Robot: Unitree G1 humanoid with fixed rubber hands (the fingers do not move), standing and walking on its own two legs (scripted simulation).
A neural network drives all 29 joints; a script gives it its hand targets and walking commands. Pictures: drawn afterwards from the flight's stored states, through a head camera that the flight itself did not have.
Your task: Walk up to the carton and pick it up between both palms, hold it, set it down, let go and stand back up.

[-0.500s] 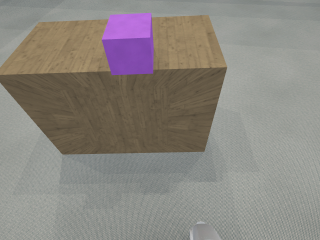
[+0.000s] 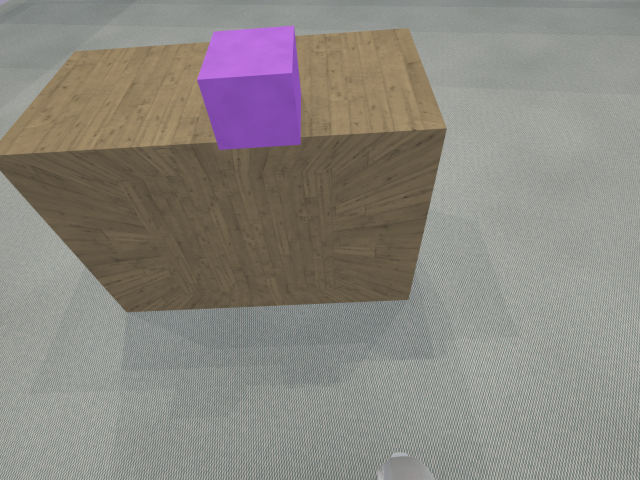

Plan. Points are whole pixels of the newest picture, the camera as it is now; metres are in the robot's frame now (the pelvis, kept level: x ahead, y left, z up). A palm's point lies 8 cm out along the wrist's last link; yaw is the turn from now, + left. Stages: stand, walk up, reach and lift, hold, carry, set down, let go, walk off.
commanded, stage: walk up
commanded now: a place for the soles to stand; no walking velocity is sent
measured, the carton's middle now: (256, 87) +0.87 +0.12 +0.05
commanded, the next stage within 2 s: none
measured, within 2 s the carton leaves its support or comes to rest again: neither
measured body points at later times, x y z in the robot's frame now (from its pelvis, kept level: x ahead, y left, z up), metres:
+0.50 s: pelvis +0.00 +0.01 +0.00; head +0.04 -0.01 +0.45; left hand +0.08 +0.36 -0.08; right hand +0.12 -0.33 -0.11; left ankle +0.01 +0.12 -0.70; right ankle +0.06 -0.14 -0.70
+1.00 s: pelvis +0.02 +0.00 +0.01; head +0.03 -0.02 +0.46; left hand +0.11 +0.35 -0.06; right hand +0.07 -0.34 -0.10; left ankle +0.01 +0.12 -0.69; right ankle +0.08 -0.14 -0.66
